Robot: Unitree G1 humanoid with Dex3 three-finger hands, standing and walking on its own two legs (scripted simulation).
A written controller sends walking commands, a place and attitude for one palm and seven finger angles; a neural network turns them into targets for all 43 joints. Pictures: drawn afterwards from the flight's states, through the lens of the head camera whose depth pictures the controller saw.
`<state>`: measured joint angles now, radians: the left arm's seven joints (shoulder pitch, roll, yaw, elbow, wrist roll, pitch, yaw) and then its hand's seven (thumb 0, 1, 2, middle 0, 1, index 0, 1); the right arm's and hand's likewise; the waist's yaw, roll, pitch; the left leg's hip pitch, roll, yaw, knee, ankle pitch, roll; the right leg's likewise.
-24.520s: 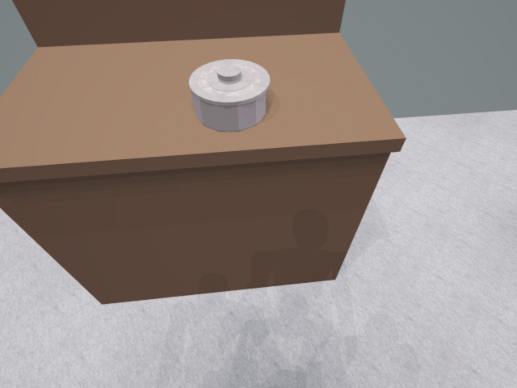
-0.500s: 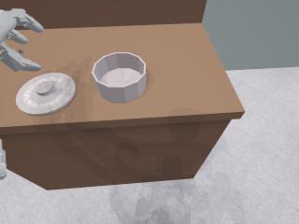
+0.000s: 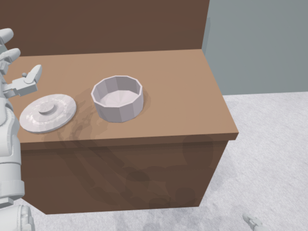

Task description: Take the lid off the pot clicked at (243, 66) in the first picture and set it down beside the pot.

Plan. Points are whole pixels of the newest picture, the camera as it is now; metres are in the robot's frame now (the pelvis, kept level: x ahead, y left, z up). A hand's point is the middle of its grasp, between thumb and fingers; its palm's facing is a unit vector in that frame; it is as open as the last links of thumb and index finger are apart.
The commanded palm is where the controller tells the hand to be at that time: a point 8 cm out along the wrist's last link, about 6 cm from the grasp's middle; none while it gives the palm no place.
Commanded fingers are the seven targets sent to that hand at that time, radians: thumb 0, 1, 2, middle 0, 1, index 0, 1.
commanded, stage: draw the hand back to the body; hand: left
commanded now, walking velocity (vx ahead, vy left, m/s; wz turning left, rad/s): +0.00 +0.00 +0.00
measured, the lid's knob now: (46, 108) +0.46 +0.40 +0.05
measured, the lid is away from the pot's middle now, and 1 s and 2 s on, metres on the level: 0.24 0.24 0.24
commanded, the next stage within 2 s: step back with the hand held close in 1.20 s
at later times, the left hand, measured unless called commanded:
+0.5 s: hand (15, 107) +0.27 +0.28 +0.24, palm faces +0.53 -0.82 -0.23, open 7.6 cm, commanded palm +0.21 +0.31 +0.25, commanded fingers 0.00 0.90 0.90 -0.20 -0.30 -0.20 -0.30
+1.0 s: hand out of the picture +0.17 +0.26 +0.23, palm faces +0.46 -0.83 -0.32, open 7.5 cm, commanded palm +0.11 +0.30 +0.24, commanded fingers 0.00 0.90 0.90 -0.20 -0.30 -0.20 -0.30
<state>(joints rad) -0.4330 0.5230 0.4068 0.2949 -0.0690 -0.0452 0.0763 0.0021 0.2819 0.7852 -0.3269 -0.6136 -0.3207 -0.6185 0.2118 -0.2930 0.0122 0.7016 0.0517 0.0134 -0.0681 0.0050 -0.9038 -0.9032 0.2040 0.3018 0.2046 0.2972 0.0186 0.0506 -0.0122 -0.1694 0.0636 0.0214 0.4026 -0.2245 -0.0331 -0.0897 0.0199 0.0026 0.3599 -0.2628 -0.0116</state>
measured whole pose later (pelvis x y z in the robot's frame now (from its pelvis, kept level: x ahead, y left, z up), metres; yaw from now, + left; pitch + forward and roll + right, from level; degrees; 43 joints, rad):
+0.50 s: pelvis -0.01 -0.01 +0.00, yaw +0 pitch -3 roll +0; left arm -0.08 0.42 0.42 -0.12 -0.11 -0.05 0.09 0.01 0.83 0.89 -0.22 -0.33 -0.22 -0.33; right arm 0.14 -0.25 0.02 0.70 0.03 -0.06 -0.07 0.01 -0.90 -0.90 0.20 0.30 0.20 0.30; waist 0.06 0.06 0.00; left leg -0.11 0.07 0.02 0.38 -0.21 -0.04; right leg -0.04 0.03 0.00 0.35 -0.26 -0.02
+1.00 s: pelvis -0.03 +0.01 +0.00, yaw +0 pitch -6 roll -1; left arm 0.33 0.37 0.39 -0.52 -0.11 -0.11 0.08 0.01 0.88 0.90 -0.21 -0.30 -0.21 -0.30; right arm 0.16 -0.21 0.03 0.71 -0.01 -0.12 -0.06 0.01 -0.90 -0.90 0.20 0.30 0.21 0.30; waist 0.07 0.05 0.02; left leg -0.09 0.05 0.03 0.37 -0.19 -0.02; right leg -0.01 0.00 0.01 0.32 -0.22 0.01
